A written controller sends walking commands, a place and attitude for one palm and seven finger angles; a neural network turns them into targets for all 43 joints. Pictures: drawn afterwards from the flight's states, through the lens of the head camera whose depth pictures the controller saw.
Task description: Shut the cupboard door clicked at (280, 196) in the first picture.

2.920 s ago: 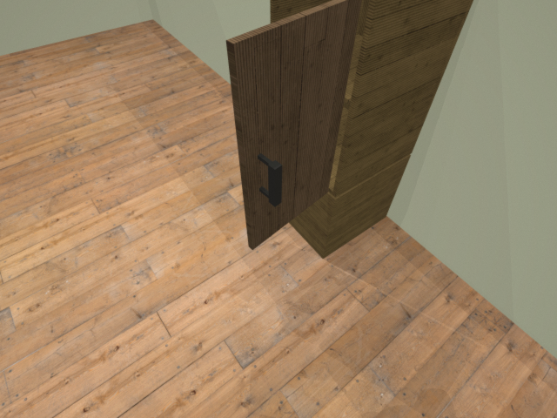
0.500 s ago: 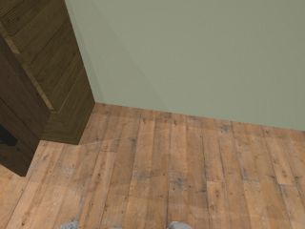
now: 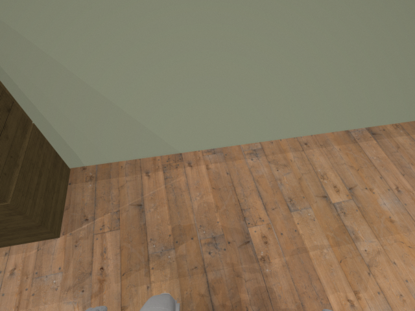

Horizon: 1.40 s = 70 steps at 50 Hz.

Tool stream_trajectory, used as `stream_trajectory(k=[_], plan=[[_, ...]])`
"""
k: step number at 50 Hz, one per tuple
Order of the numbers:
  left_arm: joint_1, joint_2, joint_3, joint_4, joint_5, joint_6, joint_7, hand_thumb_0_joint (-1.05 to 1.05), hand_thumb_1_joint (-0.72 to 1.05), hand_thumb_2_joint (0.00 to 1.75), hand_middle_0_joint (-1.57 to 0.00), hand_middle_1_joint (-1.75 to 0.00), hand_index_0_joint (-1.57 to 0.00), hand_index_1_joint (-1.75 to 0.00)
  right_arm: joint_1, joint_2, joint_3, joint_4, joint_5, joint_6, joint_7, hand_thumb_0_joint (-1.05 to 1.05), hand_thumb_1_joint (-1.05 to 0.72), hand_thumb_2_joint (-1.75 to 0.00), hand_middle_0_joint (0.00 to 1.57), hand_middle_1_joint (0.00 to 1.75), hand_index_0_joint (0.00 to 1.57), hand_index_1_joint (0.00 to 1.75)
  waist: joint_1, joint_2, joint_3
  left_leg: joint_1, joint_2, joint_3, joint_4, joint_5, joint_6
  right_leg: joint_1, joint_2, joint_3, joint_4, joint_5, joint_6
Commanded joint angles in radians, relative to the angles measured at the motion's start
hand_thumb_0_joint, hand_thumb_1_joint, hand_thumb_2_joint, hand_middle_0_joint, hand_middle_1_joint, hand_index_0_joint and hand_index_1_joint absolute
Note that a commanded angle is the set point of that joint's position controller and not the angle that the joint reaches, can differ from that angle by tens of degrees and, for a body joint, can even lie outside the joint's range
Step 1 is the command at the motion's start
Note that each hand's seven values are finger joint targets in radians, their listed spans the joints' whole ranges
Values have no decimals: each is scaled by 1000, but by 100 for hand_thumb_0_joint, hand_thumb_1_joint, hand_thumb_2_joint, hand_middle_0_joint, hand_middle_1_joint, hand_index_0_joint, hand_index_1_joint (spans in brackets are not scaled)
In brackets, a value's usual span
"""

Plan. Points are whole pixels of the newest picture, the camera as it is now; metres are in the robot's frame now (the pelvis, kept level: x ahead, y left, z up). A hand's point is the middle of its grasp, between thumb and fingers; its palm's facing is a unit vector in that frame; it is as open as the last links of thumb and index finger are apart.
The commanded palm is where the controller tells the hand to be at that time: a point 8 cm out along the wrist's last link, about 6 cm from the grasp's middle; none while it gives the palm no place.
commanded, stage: walk around to get in front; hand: left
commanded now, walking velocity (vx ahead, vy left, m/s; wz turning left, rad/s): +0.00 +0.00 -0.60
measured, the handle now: out of the picture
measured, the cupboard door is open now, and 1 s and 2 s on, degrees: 98 98 98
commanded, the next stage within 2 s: none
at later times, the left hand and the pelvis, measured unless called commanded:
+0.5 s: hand (145, 289) +0.18 +0.15 -0.16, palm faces -0.29 -0.92 -0.28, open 7.4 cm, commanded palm none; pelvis +0.01 -0.02 -0.01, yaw -18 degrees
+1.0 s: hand (187, 260) +0.24 +0.07 -0.16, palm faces -0.57 -0.78 -0.26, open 7.4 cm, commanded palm none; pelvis +0.03 -0.05 -0.01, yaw -36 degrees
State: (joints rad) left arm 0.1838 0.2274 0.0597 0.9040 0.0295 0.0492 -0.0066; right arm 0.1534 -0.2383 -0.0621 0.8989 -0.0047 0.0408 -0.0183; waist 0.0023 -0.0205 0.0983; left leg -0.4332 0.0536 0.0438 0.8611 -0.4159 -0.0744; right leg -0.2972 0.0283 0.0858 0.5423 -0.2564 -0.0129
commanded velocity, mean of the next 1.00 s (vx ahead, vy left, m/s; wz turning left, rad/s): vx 0.00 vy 0.00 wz -0.60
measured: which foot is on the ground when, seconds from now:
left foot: up 0.00-0.06, down 0.08-0.40, up 0.42-0.68, down 0.70-0.98, up 1.00-1.00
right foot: down 0.00-0.08, up 0.10-0.38, down 0.40-0.68, up 0.70-0.96, down 0.98-1.00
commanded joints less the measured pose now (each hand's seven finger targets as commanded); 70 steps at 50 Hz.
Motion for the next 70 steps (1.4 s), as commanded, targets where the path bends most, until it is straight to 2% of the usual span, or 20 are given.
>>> stream_trajectory(k=[1, 2, 4, 9, 17, 19, 21, 32, 34, 35, 40, 47, 49, 52, 60, 63, 64, 65, 66, 70], plan=[[-55, 203, 62, -86, -6, -16, 7, 0, 90, 90, -20, -30, -20, -30, 112, -80, -13, -45, 0, -34, -13, 0, -90, -90, 20, 30, 20, 30, -42, -132, -118, 214, -33, -1, -289, 120, 16, -60, -183, 265, -137, 109, -118], [-64, 173, 54, -93, -12, -12, 6, 0, 90, 90, -20, -30, -20, -30, 157, -111, -16, -32, -2, -45, -20, 0, -90, -90, 20, 30, 20, 30, -62, -62, -140, 332, 19, -50, -443, 141, 34, -140, -130, 226, -65, 55, -71], [-42, 108, 36, -131, -19, -12, -10, 0, 90, 90, -20, -30, -20, -30, 190, -266, -40, -56, -24, -55, -29, 0, -90, -90, 20, 30, 20, 30, -61, 310, -139, 335, 462, -505, -642, 137, 225, -300, 24, -35, 390, -362, 33], [-35, 85, 44, -85, -8, -4, -38, 0, 90, 90, -20, -30, -20, -30, 60, -169, -11, -79, -30, -60, -35, 0, -90, -90, 20, 30, 20, 30, 7, 220, -128, 302, 268, -82, -504, 578, 188, -255, -53, -98, 565, -220, 69], [-37, 89, 30, -80, -12, -18, -40, 0, 90, 90, -20, -30, -20, -30, 127, -217, -37, -39, -22, -42, -16, 0, -90, -90, 20, 30, 20, 30, -13, 232, -156, 286, 273, 45, -351, 578, 127, 40, -12, -211, 22, -62, 28], [88, 235, 58, -44, 1, -35, -19, 0, 90, 90, -20, -30, -20, -30, 103, -142, -29, -74, -3, -37, -5, 0, -90, -90, 20, 30, 20, 30, 46, -122, -201, -18, 136, 168, -40, 198, 16, 369, -261, 116, -186, 341, -74], [146, 308, 69, -32, -13, -29, 1, 0, 90, 90, -20, -30, -20, -30, -8, -100, -6, -126, -1, -24, -12, 0, -90, -90, 20, 30, 20, 30, 99, -195, -138, -183, 50, -7, 231, -230, 4, 259, -421, 300, -181, 513, -235], [-66, 209, 57, -80, -10, -17, 10, 0, 90, 90, -20, -30, -20, -30, 133, -91, -9, -38, 1, -37, -16, 0, -90, -90, 20, 30, 20, 30, -49, -131, -136, 226, -26, 14, -330, 171, 3, -23, -183, 218, -77, 274, -102], [-30, 106, 34, -108, -24, -5, -4, 0, 90, 90, -20, -30, -20, -30, 191, -238, -35, -38, -22, -53, -20, 0, -90, -90, 20, 30, 20, 30, -59, 288, -153, 386, 317, -378, -572, 167, 136, -265, 29, 32, 220, -199, 13], [-50, 121, 37, -132, -19, -9, -11, 0, 90, 90, -20, -30, -20, -30, 215, -283, -38, -55, -29, -53, -28, 0, -90, -90, 20, 30, 20, 30, -70, 281, -150, 294, 473, -502, -631, 189, 247, -261, 18, -39, 457, -386, 32], [-60, 88, 39, -94, -10, 1, -41, 0, 90, 90, -20, -30, -20, -30, 74, -185, -13, -82, -33, -54, -29, 0, -90, -90, 20, 30, 20, 30, -6, 245, -115, 250, 280, -82, -515, 502, 185, -204, -60, -108, 510, -245, 62], [8, 112, 35, -76, -11, -20, -37, 0, 90, 90, -20, -30, -20, -30, 104, -219, -39, -58, -18, -37, -11, 0, -90, -90, 20, 30, 20, 30, 9, 188, -174, 205, 253, 57, -297, 450, 97, 136, -21, -195, -70, 25, 17], [117, 298, 71, -45, -1, -34, -9, 0, 90, 90, -20, -30, -20, -30, 18, -92, -12, -132, -6, -31, 0, 0, -90, -90, 20, 30, 20, 30, 80, -302, -149, -180, 34, 138, 96, -236, -11, 323, -420, 326, -224, 477, -156], [45, 237, 61, -58, -11, -33, 11, 0, 90, 90, -20, -30, -20, -30, -15, -123, -15, -107, -7, -17, -13, 0, -90, -90, 20, 30, 20, 30, 46, -265, -120, -233, 56, -51, 283, -106, -6, 232, -319, 272, -200, 353, -197], [58, 226, 62, -42, -2, -54, -2, 0, 90, 90, -20, -30, -20, -30, -30, -81, -11, -100, -11, -52, 18, 0, -90, -90, 20, 30, 20, 30, 42, -135, -104, -36, -16, 14, -95, -21, -1, 146, -242, 298, -249, -96, -197], [-15, 207, 63, -51, -7, -53, -12, 0, 90, 90, -20, -30, -20, -30, 101, -90, -13, -61, -12, -73, 10, 0, -90, -90, 20, 30, 20, 30, -41, -127, -81, 265, -43, 41, -354, 111, 9, -80, -171, 263, -177, -224, -138], [-35, 155, 50, -66, -8, -53, -17, 0, 90, 90, -20, -30, -20, -30, 197, -134, -22, -31, -14, -82, -1, 0, -90, -90, 20, 30, 20, 30, -87, 10, -103, 449, 32, -41, -479, 39, 31, -231, -94, 197, -44, -265, -87], [-34, 70, 32, -96, -20, -49, -28, 0, 90, 90, -20, -30, -20, -30, 312, -257, -45, -8, -39, -90, -10, 0, -90, -90, 20, 30, 20, 30, -132, 369, -130, 573, 335, -430, -623, -228, 127, -439, 66, 9, 299, -368, -17], [-121, 97, 37, -149, -13, -56, -37, 0, 90, 90, -20, -30, -20, -30, 362, -289, -43, -8, -37, -89, -21, 0, -90, -90, 20, 30, 20, 30, -145, 285, -83, 460, 505, -602, -733, -336, 227, -485, -11, -30, 490, -358, -4], [-57, 71, 40, -60, 10, -52, -66, 0, 90, 90, -20, -30, -20, -30, 204, -126, 8, -33, -27, -112, -15, 0, -90, -90, 20, 30, 20, 30, -23, 161, -21, 355, 292, -165, -664, 190, 125, -448, -97, -67, 684, -30, 21]])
